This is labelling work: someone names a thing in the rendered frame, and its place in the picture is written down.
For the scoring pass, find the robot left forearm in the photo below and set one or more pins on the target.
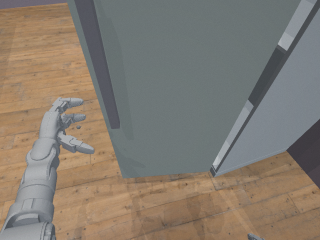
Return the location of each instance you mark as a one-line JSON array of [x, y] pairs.
[[34, 200]]

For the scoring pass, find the fridge door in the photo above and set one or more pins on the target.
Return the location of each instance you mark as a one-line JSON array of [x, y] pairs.
[[181, 73]]

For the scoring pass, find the left robot upper arm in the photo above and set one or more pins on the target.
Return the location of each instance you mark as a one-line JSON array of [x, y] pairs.
[[36, 231]]

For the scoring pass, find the handle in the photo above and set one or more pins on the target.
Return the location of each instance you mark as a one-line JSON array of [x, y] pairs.
[[90, 26]]

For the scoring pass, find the robot left hand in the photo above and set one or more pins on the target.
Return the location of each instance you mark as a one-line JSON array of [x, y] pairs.
[[53, 122]]

